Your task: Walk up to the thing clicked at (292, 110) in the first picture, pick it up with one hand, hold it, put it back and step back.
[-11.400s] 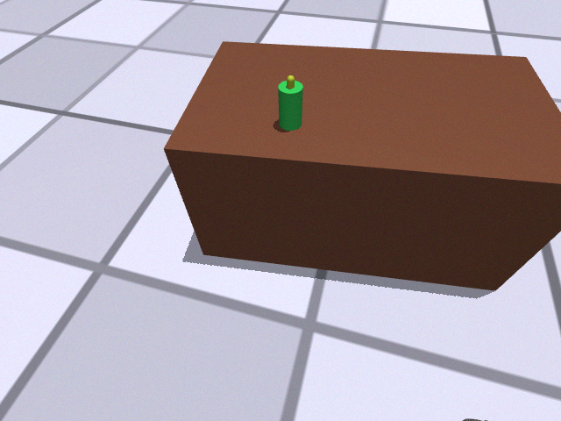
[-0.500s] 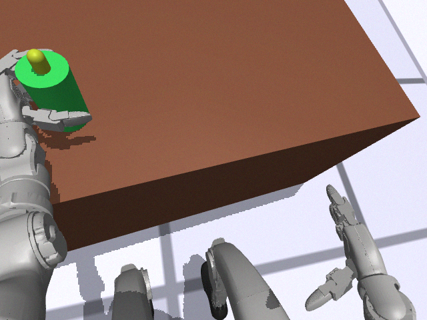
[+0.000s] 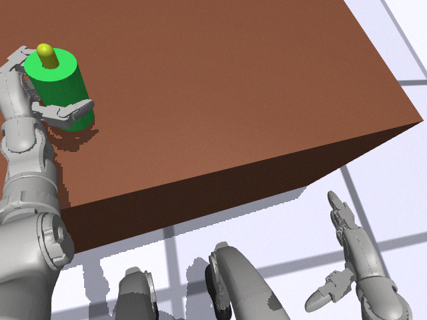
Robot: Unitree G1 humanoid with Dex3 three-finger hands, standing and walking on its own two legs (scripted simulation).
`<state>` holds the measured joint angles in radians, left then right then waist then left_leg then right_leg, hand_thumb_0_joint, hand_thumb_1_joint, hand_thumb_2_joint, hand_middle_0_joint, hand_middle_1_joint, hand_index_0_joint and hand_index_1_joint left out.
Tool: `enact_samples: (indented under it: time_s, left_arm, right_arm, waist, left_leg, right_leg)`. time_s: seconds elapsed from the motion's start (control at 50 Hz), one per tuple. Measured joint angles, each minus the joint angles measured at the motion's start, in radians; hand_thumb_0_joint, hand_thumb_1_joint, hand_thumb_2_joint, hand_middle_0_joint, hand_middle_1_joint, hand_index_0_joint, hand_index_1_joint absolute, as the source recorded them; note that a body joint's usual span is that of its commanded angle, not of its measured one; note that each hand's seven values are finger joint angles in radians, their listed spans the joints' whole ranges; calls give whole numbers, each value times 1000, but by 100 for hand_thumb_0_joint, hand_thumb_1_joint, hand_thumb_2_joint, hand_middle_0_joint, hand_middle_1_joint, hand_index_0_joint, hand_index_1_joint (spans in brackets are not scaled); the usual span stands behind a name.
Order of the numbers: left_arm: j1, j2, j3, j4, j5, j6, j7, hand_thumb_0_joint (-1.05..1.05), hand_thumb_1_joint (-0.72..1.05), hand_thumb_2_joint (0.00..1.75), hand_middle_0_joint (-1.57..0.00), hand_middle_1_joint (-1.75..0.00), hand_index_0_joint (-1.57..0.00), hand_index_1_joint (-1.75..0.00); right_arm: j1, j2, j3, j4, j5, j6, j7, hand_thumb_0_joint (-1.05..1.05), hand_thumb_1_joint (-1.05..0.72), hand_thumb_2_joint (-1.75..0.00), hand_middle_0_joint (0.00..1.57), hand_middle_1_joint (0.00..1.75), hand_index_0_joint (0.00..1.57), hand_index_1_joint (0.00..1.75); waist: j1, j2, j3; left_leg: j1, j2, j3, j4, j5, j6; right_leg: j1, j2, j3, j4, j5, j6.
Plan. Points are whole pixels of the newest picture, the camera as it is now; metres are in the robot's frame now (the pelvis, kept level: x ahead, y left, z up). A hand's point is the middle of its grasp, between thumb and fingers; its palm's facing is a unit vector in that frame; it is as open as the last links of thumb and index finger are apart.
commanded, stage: settle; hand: left
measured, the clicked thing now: (61, 86) +0.53 +0.16 +0.04
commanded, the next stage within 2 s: lift in 0.68 s
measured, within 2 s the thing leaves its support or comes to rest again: neither
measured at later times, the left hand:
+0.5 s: hand (52, 73) +0.54 +0.17 +0.06, palm faces +0.12 -0.99 -0.02, open 10.6 cm
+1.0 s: hand (42, 71) +0.52 +0.17 +0.09, palm faces +0.11 -0.99 -0.02, open 10.6 cm
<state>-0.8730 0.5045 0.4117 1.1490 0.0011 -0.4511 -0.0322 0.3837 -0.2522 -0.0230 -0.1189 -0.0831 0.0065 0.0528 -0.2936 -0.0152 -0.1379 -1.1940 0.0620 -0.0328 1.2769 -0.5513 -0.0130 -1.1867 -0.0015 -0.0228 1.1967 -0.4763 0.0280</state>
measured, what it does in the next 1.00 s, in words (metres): stands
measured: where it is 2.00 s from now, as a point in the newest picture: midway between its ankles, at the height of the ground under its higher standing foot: (187, 317)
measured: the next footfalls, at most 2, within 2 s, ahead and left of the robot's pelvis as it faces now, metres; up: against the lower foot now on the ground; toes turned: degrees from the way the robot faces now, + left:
none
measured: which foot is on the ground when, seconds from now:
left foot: down 0.00-1.00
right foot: down 0.00-1.00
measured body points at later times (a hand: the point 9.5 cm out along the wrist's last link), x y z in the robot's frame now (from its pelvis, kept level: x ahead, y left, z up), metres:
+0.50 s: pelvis +0.01 -0.01 +0.02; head +0.16 +0.03 +0.45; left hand +0.52 +0.22 +0.07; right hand +0.18 -0.27 +0.02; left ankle +0.02 +0.12 -0.62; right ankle +0.04 -0.14 -0.62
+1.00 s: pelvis +0.01 +0.00 +0.03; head +0.14 +0.02 +0.47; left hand +0.51 +0.22 +0.09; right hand +0.17 -0.28 +0.02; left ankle +0.02 +0.12 -0.62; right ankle +0.04 -0.14 -0.62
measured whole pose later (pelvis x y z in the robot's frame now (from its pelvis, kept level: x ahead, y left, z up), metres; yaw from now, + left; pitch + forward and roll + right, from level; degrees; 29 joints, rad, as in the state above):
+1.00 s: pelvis +0.01 +0.00 +0.03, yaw +1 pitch +22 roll -2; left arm -0.80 0.42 0.36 1.05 -0.06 -0.37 -0.05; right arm 0.37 -0.26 -0.06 0.02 -0.05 0.03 0.03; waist -0.20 0.00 -0.13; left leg -0.98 0.06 -0.01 1.11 -0.51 -0.02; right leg -0.99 -0.01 -0.01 1.05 -0.44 0.03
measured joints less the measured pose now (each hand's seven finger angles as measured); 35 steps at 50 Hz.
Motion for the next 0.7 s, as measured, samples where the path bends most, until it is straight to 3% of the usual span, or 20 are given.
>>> enact_samples:
  time_s: [0.32,0.7]
  left_arm:
    - [-22,-16,-11,14,-15,35,-5,0,-55,107,-76,-116,-75,-113]
    - [17,-47,-25,-31,-33,49,-13,0,-58,111,-76,-119,-74,-115]
  right_arm:
    - [-17,7,7,62,14,21,-8,-1,51,-6,6,5,6,5]
    - [-17,0,-2,82,20,22,-16,-1,52,-6,5,5,5,5]
  waist:
    - [37,21,-2]
    - [52,12,7]
  left_leg:
    - [84,-1,9,-72,12,-1]
    - [159,-2,9,-131,29,-9]
  right_leg:
    - [77,-2,6,-60,6,-2]
    - [148,-2,3,-108,16,-9]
